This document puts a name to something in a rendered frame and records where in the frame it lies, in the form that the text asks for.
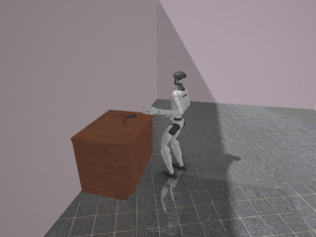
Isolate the counter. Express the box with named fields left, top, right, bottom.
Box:
left=70, top=110, right=154, bottom=200

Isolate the robot left upper arm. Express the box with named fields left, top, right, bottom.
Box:
left=170, top=91, right=183, bottom=116

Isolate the robot head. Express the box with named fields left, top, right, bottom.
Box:
left=173, top=71, right=187, bottom=91

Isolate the left robot forearm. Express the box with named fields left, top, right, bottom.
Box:
left=157, top=109, right=182, bottom=117

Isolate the tap lever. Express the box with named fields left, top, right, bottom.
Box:
left=125, top=114, right=137, bottom=119

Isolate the robot right upper arm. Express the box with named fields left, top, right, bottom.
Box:
left=185, top=88, right=190, bottom=108

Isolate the right robot foot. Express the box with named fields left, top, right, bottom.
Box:
left=172, top=163, right=187, bottom=171

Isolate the robot left hand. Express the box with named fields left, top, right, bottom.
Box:
left=142, top=106, right=158, bottom=116

